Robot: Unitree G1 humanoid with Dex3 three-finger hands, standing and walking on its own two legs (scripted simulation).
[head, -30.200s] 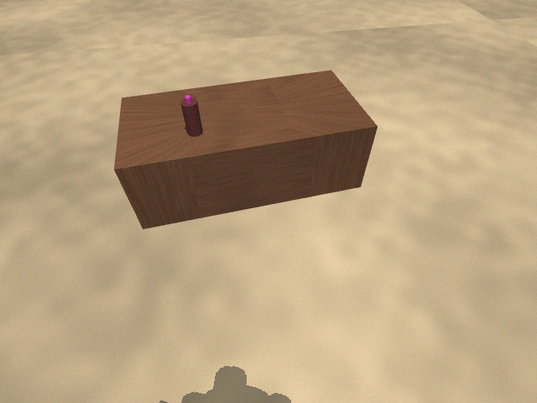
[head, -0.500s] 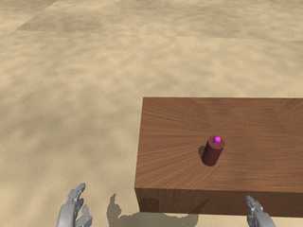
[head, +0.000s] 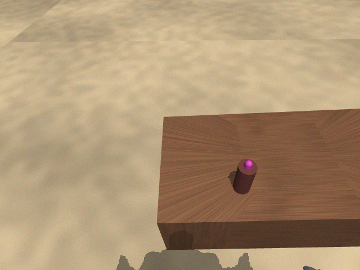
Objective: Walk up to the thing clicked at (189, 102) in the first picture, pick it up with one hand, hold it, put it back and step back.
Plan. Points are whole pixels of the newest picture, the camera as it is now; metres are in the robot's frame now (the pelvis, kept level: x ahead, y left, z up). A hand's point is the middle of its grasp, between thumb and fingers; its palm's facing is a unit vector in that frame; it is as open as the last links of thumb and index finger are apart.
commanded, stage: stand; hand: right
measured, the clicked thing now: (244, 175) +0.50 -0.21 -0.26
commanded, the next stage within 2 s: none
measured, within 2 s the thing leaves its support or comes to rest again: neither
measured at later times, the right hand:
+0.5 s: hand out of the picture +0.03 -0.23 -0.13, palm faces -0.01 +0.94 -0.35, open 7.4 cm
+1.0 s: hand out of the picture +0.05 -0.22 -0.13, palm faces -0.03 +0.94 -0.34, open 7.4 cm
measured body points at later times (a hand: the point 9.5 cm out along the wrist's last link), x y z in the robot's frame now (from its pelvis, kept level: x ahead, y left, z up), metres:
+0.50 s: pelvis -0.01 +0.01 +0.03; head -0.02 +0.02 +0.48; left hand +0.06 +0.30 -0.11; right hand +0.03 -0.28 -0.11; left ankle +0.00 +0.16 -0.71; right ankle +0.01 -0.12 -0.71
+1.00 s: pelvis -0.01 +0.03 +0.03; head +0.00 +0.03 +0.48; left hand +0.04 +0.32 -0.11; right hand +0.06 -0.27 -0.10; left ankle +0.00 +0.16 -0.71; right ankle +0.01 -0.12 -0.71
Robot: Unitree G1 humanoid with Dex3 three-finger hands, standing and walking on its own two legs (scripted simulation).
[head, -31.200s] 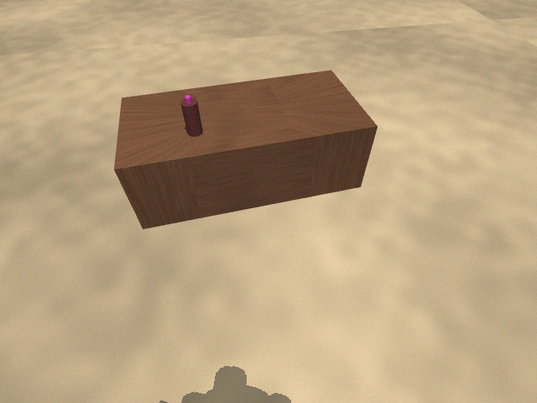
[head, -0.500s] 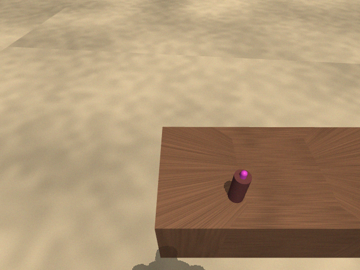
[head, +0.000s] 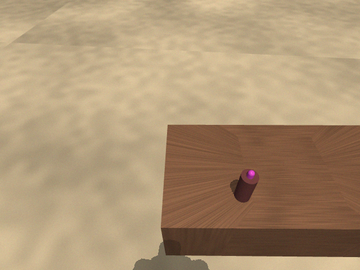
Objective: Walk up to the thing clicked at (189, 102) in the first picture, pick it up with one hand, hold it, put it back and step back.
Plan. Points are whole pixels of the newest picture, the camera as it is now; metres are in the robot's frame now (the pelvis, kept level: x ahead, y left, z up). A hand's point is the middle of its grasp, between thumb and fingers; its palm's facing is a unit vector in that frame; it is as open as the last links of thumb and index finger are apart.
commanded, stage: stand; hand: right
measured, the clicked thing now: (246, 184) +0.51 -0.24 -0.30
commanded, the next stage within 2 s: step back in 1.22 s
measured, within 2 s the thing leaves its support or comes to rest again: neither
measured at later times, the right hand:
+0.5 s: hand out of the picture +0.07 -0.25 -0.16, palm faces -0.01 +0.94 -0.35, open 7.4 cm
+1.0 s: hand out of the picture +0.08 -0.25 -0.16, palm faces -0.02 +0.94 -0.35, open 7.4 cm
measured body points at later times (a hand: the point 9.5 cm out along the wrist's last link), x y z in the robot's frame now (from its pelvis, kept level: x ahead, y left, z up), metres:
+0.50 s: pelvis +0.01 +0.00 +0.00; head +0.02 +0.01 +0.45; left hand +0.08 +0.30 -0.14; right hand +0.07 -0.30 -0.13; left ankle +0.01 +0.14 -0.74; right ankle +0.01 -0.15 -0.74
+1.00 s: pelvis +0.01 +0.00 +0.00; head +0.02 +0.00 +0.45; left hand +0.08 +0.30 -0.13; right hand +0.08 -0.30 -0.13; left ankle +0.01 +0.14 -0.74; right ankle +0.01 -0.15 -0.74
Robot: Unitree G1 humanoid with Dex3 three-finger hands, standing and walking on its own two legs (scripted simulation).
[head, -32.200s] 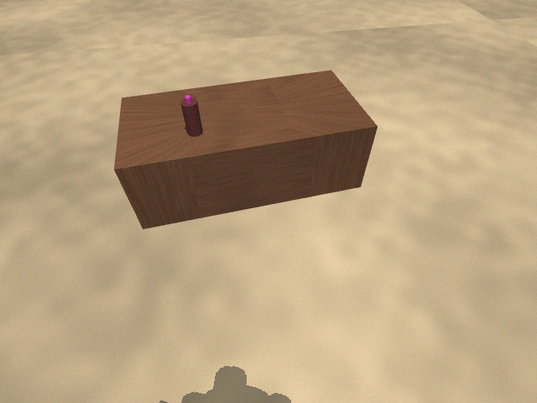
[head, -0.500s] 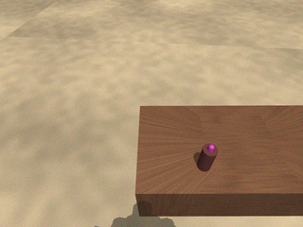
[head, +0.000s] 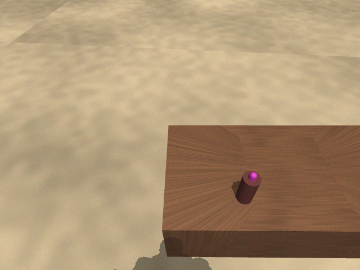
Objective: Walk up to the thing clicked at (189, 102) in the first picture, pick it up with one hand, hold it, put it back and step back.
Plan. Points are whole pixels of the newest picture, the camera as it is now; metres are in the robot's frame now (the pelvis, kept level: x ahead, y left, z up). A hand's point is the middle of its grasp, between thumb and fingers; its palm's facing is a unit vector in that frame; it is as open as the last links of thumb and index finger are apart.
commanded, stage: stand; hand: right
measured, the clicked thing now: (248, 186) +0.49 -0.24 -0.30
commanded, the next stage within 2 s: step back in 0.22 s
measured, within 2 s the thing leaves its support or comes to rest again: neither
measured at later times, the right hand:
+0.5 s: hand out of the picture +0.08 -0.30 -0.18, palm faces +0.01 +0.93 -0.36, open 7.4 cm
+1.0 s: hand out of the picture -0.06 -0.26 -0.16, palm faces -0.09 +0.91 -0.41, open 7.4 cm
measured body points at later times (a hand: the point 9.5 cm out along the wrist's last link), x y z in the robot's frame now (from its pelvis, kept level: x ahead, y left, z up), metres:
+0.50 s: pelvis -0.05 -0.03 -0.03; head +0.01 -0.04 +0.42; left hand +0.04 +0.30 -0.14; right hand +0.08 -0.35 -0.16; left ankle -0.02 +0.13 -0.73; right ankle -0.02 -0.14 -0.75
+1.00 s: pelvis -0.16 +0.00 -0.02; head -0.10 +0.02 +0.43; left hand -0.06 +0.32 -0.15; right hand -0.06 -0.31 -0.13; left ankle -0.14 +0.11 -0.75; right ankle -0.17 -0.14 -0.66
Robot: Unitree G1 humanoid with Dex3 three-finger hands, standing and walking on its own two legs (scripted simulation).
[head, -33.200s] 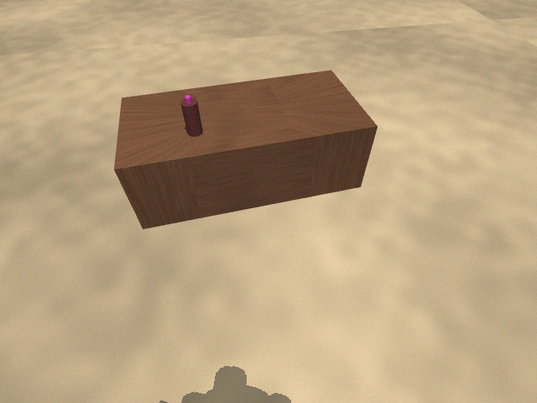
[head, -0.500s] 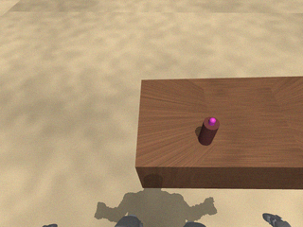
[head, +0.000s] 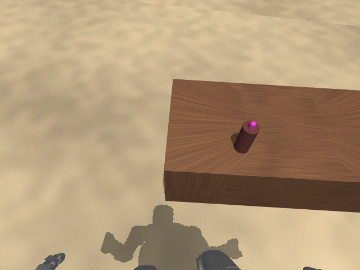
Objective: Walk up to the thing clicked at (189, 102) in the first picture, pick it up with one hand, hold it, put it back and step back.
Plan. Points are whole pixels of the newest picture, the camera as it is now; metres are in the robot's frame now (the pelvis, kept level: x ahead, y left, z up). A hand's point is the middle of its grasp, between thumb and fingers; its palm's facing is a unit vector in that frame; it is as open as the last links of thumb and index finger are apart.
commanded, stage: step back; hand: right
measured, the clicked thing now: (247, 135) +0.64 -0.27 -0.28
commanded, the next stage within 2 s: none
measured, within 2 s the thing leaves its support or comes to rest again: neither
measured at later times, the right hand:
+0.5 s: hand out of the picture -0.06 -0.27 -0.16, palm faces -0.05 +0.92 -0.39, open 7.4 cm
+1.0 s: hand out of the picture -0.20 -0.28 -0.15, palm faces +0.05 +0.92 -0.38, open 7.4 cm
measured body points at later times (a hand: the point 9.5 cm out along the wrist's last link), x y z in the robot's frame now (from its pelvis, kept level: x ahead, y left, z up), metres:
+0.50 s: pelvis -0.14 +0.00 -0.01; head -0.07 -0.01 +0.43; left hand -0.01 +0.31 -0.11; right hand -0.06 -0.32 -0.14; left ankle -0.16 +0.13 -0.72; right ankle -0.09 -0.13 -0.73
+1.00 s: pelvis -0.31 +0.00 +0.00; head -0.26 -0.02 +0.44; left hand -0.22 +0.30 -0.12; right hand -0.20 -0.33 -0.13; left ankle -0.23 +0.13 -0.68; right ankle -0.32 -0.12 -0.73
